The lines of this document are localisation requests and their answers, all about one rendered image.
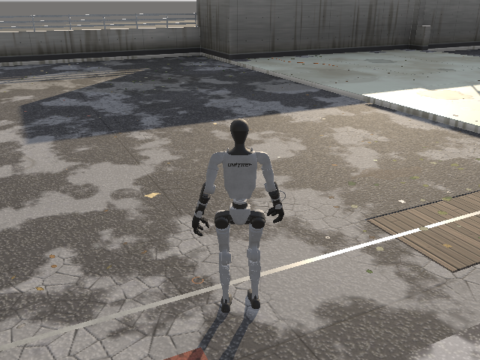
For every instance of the robot right thigh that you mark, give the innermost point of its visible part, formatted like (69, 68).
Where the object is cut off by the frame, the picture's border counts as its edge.
(257, 222)

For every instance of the right robot foot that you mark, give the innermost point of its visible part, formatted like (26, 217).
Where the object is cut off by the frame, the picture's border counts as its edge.
(255, 303)

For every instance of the left robot forearm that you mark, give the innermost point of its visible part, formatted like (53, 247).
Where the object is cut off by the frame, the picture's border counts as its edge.
(202, 202)

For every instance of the left robot upper arm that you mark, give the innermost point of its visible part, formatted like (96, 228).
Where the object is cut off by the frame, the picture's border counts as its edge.
(212, 171)

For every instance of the right robot hand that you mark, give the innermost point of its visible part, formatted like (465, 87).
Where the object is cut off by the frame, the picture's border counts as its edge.
(272, 211)

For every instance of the left robot hand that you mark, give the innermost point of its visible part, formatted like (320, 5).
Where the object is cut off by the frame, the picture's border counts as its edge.
(196, 225)

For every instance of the right robot upper arm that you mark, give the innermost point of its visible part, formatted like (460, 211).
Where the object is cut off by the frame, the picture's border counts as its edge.
(267, 170)

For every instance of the right robot forearm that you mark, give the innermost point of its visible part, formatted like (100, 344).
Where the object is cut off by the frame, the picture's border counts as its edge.
(275, 197)

